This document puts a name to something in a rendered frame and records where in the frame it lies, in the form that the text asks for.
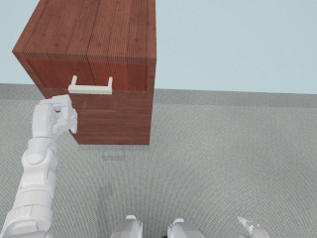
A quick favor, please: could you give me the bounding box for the robot right thigh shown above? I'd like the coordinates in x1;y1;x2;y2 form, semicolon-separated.
167;222;205;238

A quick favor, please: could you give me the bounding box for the drawer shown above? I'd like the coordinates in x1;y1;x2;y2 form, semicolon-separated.
26;59;149;91

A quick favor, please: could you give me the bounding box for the right robot hand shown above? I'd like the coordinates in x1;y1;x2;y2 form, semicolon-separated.
237;214;269;238

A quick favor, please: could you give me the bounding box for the left robot forearm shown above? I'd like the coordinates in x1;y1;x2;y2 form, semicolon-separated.
0;137;58;238

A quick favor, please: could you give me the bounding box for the left robot shin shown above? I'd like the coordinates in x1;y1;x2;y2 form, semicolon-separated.
126;215;136;219

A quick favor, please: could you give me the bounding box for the handle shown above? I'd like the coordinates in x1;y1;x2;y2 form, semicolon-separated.
80;109;117;117
68;75;113;95

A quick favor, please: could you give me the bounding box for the left robot hand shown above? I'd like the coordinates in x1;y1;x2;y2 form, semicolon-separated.
32;94;77;142

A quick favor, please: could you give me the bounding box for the cabinet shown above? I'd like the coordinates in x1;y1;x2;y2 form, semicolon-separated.
12;0;157;146

